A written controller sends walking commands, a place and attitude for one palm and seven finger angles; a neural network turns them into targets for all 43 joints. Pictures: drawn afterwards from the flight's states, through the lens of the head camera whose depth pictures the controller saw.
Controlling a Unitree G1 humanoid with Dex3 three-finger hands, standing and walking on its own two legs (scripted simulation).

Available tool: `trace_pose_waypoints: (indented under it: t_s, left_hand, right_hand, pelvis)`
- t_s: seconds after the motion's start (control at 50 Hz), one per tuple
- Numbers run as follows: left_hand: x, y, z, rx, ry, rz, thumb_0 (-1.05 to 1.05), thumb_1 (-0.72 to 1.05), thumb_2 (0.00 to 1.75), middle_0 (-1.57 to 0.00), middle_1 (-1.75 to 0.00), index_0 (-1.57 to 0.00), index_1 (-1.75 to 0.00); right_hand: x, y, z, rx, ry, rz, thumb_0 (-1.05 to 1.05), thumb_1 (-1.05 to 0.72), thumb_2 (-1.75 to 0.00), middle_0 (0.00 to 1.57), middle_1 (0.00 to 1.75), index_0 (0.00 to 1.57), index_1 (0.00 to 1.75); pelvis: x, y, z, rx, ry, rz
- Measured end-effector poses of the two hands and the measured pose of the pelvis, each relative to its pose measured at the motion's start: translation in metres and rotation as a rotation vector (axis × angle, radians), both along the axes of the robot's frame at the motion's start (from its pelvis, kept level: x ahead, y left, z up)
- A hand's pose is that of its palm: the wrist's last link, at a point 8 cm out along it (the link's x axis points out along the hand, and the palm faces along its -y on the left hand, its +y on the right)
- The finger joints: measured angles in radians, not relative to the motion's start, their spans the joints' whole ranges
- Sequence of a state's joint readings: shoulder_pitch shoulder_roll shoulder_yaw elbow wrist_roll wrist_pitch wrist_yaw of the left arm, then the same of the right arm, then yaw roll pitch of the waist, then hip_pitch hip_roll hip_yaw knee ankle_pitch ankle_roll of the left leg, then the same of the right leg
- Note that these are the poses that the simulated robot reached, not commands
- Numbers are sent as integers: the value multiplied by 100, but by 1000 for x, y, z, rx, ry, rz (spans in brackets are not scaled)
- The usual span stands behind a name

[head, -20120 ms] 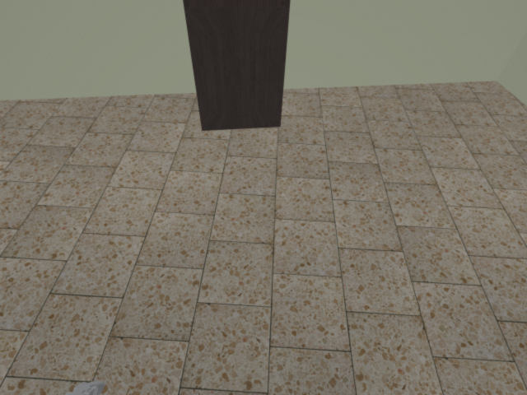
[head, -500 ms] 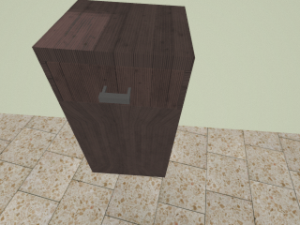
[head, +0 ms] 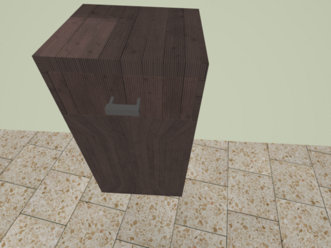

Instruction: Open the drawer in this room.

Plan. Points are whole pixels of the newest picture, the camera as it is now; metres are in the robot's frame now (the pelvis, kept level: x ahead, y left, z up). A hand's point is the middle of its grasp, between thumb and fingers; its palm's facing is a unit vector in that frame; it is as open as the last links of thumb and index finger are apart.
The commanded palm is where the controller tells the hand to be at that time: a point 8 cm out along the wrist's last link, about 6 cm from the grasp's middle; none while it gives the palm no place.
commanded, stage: look again from close up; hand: left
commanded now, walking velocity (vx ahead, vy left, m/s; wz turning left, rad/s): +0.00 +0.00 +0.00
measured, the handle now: (124, 105) +0.53 +0.17 +0.03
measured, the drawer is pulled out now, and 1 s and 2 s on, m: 0.00 0.00 0.00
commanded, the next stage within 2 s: raise the hand with hooked fingers in 0.02 s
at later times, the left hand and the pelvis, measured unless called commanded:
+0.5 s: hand (111, 219) +0.20 +0.15 -0.04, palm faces +0.00 -0.30 -0.95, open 8.3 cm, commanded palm +0.15 +0.19 +0.00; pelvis +0.00 -0.03 -0.04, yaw -3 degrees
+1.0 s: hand (98, 181) +0.26 +0.18 +0.03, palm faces +0.02 -0.10 -0.99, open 11.3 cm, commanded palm +0.23 +0.19 +0.09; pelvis +0.05 -0.05 -0.02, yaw -1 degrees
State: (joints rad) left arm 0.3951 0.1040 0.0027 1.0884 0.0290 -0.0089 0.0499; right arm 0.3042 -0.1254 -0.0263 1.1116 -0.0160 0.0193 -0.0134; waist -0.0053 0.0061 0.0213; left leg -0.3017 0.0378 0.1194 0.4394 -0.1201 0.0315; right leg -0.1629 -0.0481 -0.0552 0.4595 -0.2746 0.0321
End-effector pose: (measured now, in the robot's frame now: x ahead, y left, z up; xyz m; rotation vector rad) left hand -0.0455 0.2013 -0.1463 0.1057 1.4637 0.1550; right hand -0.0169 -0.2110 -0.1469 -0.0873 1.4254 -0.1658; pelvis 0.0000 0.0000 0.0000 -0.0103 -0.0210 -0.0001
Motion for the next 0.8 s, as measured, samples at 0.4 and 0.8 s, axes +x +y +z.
trace_pose_waypoints:
  t_s: [0.4,0.8]
  left_hand:
    - [226,-5,165,886,-1025,-775,4,81,84,-20,-39,-20,-39]
    - [238,-5,196,1182,-931,-951,0,29,64,-26,-69,-26,-69]
  right_hand:
    - [169,-60,38,-143,-778,129,2,-92,-90,19,30,20,30]
    - [288,-30,35,16,-710,367,1,-90,-90,20,30,20,30]
  pelvis:
    - [-6,-15,-30,29,107,-21]
    - [25,-58,-39,29,133,13]
